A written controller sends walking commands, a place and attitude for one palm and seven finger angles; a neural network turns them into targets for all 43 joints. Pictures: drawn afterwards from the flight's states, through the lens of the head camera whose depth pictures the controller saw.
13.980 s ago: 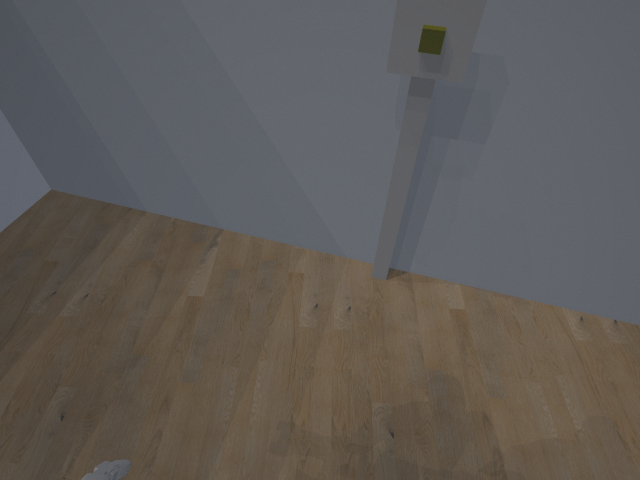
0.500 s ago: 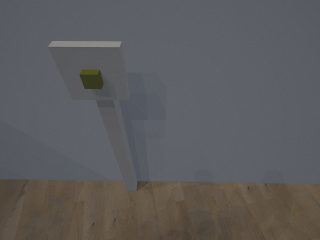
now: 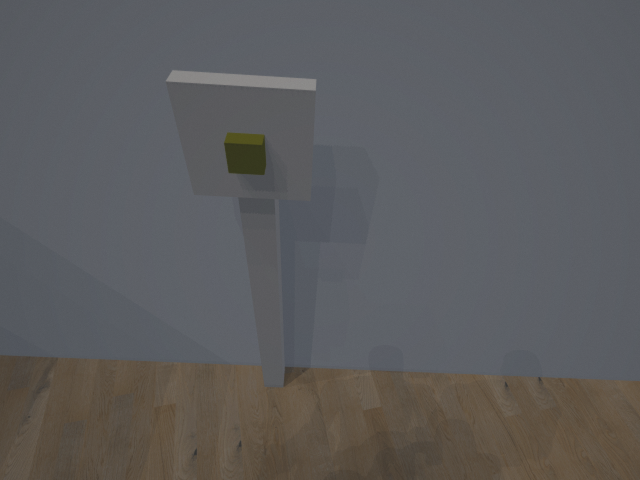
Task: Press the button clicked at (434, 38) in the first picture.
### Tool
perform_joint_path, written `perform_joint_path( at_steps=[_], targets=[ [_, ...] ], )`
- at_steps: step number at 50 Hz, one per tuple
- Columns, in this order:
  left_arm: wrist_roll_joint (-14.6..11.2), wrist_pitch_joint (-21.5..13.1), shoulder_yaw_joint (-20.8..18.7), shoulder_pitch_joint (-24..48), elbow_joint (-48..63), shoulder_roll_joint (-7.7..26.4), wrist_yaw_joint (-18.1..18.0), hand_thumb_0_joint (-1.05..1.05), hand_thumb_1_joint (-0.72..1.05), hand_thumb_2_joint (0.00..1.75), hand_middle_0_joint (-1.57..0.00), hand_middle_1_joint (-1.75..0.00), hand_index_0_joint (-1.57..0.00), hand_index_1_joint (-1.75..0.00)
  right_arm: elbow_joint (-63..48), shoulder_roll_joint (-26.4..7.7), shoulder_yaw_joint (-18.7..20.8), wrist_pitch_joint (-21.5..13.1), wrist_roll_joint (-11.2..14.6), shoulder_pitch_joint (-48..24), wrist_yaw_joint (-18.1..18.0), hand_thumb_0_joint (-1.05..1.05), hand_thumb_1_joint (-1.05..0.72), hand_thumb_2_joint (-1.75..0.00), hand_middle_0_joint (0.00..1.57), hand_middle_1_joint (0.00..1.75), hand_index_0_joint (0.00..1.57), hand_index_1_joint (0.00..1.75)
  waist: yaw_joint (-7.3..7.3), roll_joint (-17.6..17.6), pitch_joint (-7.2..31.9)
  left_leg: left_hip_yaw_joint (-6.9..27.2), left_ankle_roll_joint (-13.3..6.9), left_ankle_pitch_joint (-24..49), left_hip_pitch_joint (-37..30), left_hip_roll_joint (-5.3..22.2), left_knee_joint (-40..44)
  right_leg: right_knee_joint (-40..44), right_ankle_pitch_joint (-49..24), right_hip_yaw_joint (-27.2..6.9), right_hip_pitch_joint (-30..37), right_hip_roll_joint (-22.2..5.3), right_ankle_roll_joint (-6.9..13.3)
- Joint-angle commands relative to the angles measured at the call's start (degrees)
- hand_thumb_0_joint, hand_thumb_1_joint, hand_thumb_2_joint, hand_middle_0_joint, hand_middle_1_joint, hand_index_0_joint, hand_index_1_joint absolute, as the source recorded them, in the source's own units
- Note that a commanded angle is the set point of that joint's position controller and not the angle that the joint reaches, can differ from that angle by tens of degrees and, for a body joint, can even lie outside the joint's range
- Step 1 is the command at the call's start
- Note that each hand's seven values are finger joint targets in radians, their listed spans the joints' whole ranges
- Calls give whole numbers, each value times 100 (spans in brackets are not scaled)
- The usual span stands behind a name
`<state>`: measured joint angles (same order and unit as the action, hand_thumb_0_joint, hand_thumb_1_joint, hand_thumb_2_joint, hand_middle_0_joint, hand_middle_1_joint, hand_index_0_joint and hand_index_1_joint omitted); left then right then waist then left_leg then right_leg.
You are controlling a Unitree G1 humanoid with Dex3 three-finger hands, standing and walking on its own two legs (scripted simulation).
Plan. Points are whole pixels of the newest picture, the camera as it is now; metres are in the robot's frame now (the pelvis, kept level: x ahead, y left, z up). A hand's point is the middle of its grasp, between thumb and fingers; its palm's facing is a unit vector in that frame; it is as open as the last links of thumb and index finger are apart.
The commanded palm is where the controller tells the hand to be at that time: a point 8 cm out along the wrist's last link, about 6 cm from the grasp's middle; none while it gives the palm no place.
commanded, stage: come to a stop and stand still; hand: left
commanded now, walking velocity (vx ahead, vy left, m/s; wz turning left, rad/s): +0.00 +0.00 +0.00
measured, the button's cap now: (246, 152) +0.48 +0.15 +0.16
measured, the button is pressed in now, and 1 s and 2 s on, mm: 0 0 0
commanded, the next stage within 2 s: look again from close up in 0.22 s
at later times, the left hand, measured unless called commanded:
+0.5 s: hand out of the picture -0.05 +0.14 -0.17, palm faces +0.01 -0.99 -0.16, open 7.4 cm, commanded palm none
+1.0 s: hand out of the picture -0.08 +0.08 -0.17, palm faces +0.05 -0.99 -0.13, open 7.4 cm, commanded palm none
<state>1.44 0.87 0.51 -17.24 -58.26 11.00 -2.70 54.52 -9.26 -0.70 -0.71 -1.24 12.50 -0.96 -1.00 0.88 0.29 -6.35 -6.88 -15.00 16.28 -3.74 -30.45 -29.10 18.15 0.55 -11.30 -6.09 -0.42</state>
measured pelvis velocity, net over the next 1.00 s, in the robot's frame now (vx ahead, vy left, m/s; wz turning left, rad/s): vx -0.04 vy -0.06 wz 0.02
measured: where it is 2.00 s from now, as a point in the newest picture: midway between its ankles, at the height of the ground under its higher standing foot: outside the picture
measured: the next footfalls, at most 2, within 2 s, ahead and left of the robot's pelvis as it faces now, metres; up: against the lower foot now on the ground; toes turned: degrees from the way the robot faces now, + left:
none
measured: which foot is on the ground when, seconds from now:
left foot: down 0.00-1.00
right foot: down 0.00-1.00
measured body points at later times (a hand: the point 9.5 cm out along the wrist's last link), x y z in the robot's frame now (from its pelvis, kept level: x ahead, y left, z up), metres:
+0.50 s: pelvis -0.02 -0.02 +0.01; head -0.02 +0.00 +0.46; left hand -0.05 +0.20 -0.16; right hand -0.03 -0.25 -0.14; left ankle +0.02 +0.04 -0.73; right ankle -0.03 -0.19 -0.73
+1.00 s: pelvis -0.04 -0.06 +0.01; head -0.04 -0.05 +0.46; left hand -0.08 +0.14 -0.16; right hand -0.04 -0.28 -0.15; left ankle +0.02 +0.04 -0.73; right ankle -0.03 -0.19 -0.73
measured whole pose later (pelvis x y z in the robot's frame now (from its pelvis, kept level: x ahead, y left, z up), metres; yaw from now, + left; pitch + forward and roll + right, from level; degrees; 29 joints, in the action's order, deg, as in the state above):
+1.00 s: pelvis -0.04 -0.06 +0.01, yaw +1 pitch -1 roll -1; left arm 1.1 -0.6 1.3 -22.0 -63.0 6.3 -2.4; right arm 63.1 -7.7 -0.2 -0.1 -0.9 17.7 -1.1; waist -0.1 0.8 -0.2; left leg -3.5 -1.9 -9.2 16.1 0.1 -26.2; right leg -26.3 13.8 2.8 -11.3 -2.0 -1.2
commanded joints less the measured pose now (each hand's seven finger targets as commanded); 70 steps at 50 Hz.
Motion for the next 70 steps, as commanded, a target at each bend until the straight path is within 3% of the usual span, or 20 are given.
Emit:
perform_joint_path(
  at_steps=[1,4,13,25,37,48,53,56,58,60,62,64,65,66,67,69,70],
  targets=[
    [-14,-76,-81,-466,182,400,4,0,90,90,-20,-30,-20,-30,-118,-881,220,-101,35,433,-69,0,-90,-90,20,30,20,30,36,-342,17,1521,440,1537,-587,1229,1227,82,-308,83,-312,164,95],
    [-27,-72,-76,-480,132,387,8,0,90,90,-20,-30,-20,-30,-44,-849,211,-109,35,425,-76,0,-90,-90,20,30,20,30,47,-248,33,1421,493,1580,-674,1207,1242,185,-414,31,-269,131,82],
    [-2,-59,-64,-567,-12,362,39,0,90,90,-20,-30,-20,-30,194,-808,194,-73,49,410,-35,0,-90,-90,20,30,20,30,27,-251,-323,1427,474,-176,-166,1117,1689,414,-433,-25,-146,46,109],
    [-23,-136,-24,-788,-282,197,39,0,90,90,-20,-30,-20,-30,540,-643,187,-30,67,633,-4,0,-90,-90,20,30,20,30,59,-111,-491,1287,411,-759,83,985,1648,705,-333,-80,-89,7,141],
    [-30,-204,-14,-949,-359,64,17,0,90,90,-20,-30,-20,-30,659,-440,186,1,77,757,-7,0,-90,-90,20,30,20,30,100,114,-583,1099,468,-556,37,890,1282,957,81,-280,-440,-20,186],
    [-45,-234,-31,-952,-339,47,20,0,90,90,-20,-30,-20,-30,694,-311,149,-15,69,834,-19,0,-90,-90,20,30,20,30,99,0,-668,967,528,-262,62,858,1112,1038,174,-361,-565,-19,244],
    [-14,-170,-138,-1081,-314,135,66,0,90,90,-20,-30,-20,-30,679,-301,188,56,-10,914,2,0,-90,-90,20,30,20,30,47,245,-723,823,515,-1383,435,707,737,1194,1828,-533,-700,-54,356],
    [-26,-171,-206,-1119,-281,206,88,0,90,90,-20,-30,-20,-30,608,-177,181,47,-20,925,18,0,-90,-90,20,30,20,30,38,527,-924,548,522,-1096,688,534,173,1371,2117,-823,-732,-225,531],
    [-41,-186,-256,-1122,-254,235,103,0,90,90,-20,-30,-20,-30,585,-93,171,-3,-22,968,21,0,-90,-90,20,30,20,30,61,517,-899,414,515,-808,657,497,-77,1370,2024,-890,-734,-349,641],
    [-39,-210,-265,-1054,-219,196,120,0,90,90,-20,-30,-20,-30,602,-83,175,-65,-17,1110,22,0,-90,-90,20,30,20,30,117,255,-839,500,482,-831,427,558,107,1126,1819,-727,-852,-261,651],
    [-20,-208,-260,-984,-145,118,137,0,90,90,-20,-30,-20,-30,616,-214,215,-81,-14,1268,14,0,-90,-90,20,30,20,30,169,-200,-970,922,399,-1447,398,769,564,712,1786,-414,-1058,-1,570],
    [12,-213,-237,-961,-103,-58,163,0,90,90,-20,-30,-20,-30,677,-463,284,-94,-22,1499,-15,0,-90,-90,20,30,20,30,229,-974,-1050,1774,141,-2234,287,1294,1385,-199,1366,160,-1295,411,430],
    [30,-222,-207,-887,-58,-186,169,0,90,90,-20,-30,-20,-30,705,-545,303,-110,-19,1630,-35,0,-90,-90,20,30,20,30,250,-1358,-1095,2426,-107,-2360,136,1678,1857,-877,872,479,-1500,585,348],
    [51,-242,-171,-806,-32,-235,165,0,90,90,-20,-30,-20,-30,689,-547,295,-123,-1,1585,-67,0,-90,-90,20,30,20,30,202,-1340,-1085,2707,-323,-1757,-128,1888,1931,-1156,734,454,-1729,542,319],
    [40,-260,-158,-754,-56,-301,157,0,90,90,-20,-30,-20,-30,679,-438,256,-152,-9,1531,-91,0,-90,-90,20,30,20,30,184,-1093,-967,2592,-412,-636,-255,1928,1813,-1245,735,334,-1664,442,293],
    [-30,-302,-129,-955,-195,-408,122,0,90,90,-20,-30,-20,-30,663,-299,158,-197,12,1255,-159,0,-90,-90,20,30,20,30,-48,-590,-522,1704,-237,1902,-296,1664,1078,-119,256,209,-725,326,191],
    [-65,-330,-128,-1226,-328,-384,93,0,90,90,-20,-30,-20,-30,649,-254,119,-218,45,1116,-188,0,-90,-90,20,30,20,30,-152,-344,-239,1259,-14,2653,-256,1402,640,504,-801,75,-80,248,152]
  ],
)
